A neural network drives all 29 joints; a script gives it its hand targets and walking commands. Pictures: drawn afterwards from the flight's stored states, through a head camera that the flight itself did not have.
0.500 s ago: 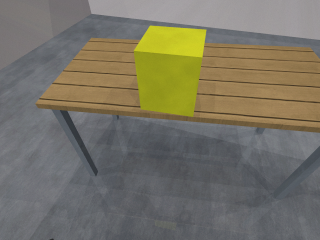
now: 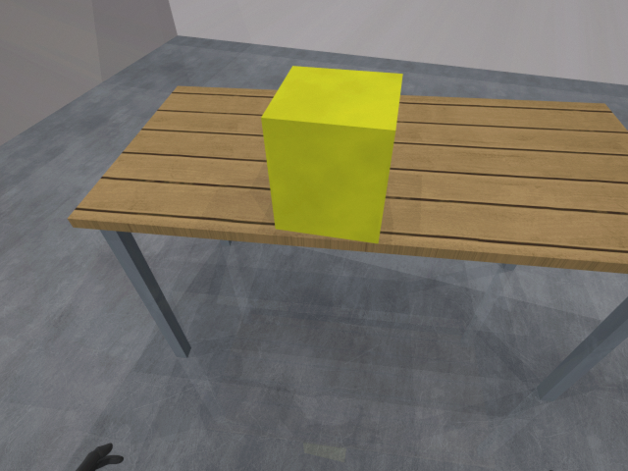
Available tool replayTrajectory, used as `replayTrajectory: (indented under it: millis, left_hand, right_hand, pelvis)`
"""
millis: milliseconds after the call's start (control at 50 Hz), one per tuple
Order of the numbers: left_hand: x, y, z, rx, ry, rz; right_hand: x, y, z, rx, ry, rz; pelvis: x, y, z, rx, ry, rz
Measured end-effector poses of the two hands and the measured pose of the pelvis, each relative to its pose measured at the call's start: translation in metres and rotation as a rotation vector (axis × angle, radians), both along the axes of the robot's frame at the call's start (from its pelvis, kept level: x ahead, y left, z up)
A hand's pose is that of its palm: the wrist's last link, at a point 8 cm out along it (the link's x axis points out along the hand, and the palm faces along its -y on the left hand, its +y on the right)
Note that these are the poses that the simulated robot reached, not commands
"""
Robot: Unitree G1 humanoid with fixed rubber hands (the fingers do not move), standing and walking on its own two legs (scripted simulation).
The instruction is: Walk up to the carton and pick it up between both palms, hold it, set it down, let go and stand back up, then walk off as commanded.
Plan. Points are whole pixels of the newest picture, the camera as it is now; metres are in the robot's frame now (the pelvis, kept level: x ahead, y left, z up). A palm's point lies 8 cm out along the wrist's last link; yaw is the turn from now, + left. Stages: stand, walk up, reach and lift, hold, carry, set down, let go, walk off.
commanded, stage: stand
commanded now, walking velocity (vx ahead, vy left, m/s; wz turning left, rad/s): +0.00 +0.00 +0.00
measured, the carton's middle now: (335, 155) +0.67 -0.02 +0.05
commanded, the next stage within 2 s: none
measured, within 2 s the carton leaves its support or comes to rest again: neither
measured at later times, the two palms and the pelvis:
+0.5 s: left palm out of the picture +0.12 +0.32 -0.09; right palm out of the picture +0.09 -0.31 -0.10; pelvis +0.01 +0.00 +0.00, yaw +0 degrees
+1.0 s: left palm out of the picture +0.12 +0.32 -0.09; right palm out of the picture +0.09 -0.31 -0.10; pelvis +0.01 +0.00 +0.01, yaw +0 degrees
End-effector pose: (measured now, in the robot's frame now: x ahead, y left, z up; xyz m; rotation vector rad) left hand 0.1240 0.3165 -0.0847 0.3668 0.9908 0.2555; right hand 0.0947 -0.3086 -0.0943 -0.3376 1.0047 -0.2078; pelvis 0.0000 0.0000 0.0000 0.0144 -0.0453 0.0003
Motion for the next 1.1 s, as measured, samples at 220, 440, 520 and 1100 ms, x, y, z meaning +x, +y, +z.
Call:
replayTrajectory:
  millis: [220,440,520,1100]
  left_hand:
    - [-0.001,-0.002,-0.002,-0.004,0.041,0.016]
    - [-0.002,0.000,-0.003,-0.008,0.063,0.025]
    - [-0.003,0.001,-0.004,-0.010,0.068,0.027]
    - [-0.002,0.002,-0.007,-0.018,0.075,0.029]
  right_hand:
    - [-0.002,-0.002,-0.004,0.006,0.036,-0.016]
    - [-0.006,-0.001,-0.005,0.004,0.060,-0.027]
    - [-0.006,-0.001,-0.004,0.002,0.063,-0.029]
    - [-0.004,0.000,-0.001,-0.008,0.062,-0.032]
  pelvis:
    - [0.006,-0.001,0.003,0.001,0.004,-0.002]
    - [0.009,0.001,0.004,-0.003,0.006,-0.003]
    - [0.009,0.002,0.004,-0.004,0.006,-0.004]
    - [0.011,0.004,0.005,-0.008,0.005,-0.004]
